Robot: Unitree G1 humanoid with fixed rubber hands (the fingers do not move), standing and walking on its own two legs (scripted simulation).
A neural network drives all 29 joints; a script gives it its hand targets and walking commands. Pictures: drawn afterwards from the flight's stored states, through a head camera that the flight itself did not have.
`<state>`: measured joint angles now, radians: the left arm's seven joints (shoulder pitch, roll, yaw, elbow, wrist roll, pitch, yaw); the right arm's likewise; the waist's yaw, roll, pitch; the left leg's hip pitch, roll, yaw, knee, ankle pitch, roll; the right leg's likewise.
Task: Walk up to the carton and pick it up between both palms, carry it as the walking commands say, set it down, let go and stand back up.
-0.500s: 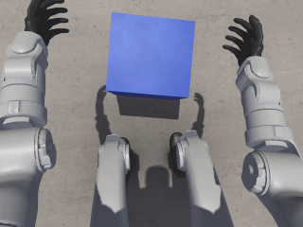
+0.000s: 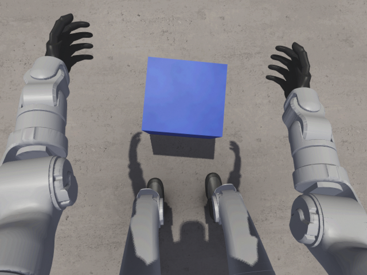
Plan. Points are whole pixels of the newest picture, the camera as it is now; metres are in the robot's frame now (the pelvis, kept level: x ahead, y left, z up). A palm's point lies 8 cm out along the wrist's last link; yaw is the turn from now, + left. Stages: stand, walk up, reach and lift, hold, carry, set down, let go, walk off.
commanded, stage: set down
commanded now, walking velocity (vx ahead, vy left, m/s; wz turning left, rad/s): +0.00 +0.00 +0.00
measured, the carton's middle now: (183, 103) +0.51 -0.01 -0.53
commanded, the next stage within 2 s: let go in 0.10 s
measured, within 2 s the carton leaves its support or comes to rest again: neither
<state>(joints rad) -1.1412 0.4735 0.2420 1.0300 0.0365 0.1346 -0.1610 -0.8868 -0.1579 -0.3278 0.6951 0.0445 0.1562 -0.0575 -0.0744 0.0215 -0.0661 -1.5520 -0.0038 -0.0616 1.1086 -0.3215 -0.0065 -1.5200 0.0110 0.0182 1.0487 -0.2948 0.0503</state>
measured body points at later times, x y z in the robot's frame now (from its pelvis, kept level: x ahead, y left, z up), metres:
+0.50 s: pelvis +0.05 -0.01 +0.07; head +0.24 +0.01 +0.48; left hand +0.39 +0.23 -0.03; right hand +0.36 -0.24 -0.02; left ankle +0.07 +0.12 -0.62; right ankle +0.08 -0.14 -0.62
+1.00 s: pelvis +0.09 +0.00 +0.12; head +0.13 +0.00 +0.57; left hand +0.26 +0.25 +0.04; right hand +0.27 -0.23 +0.05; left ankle +0.07 +0.12 -0.62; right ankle +0.08 -0.14 -0.62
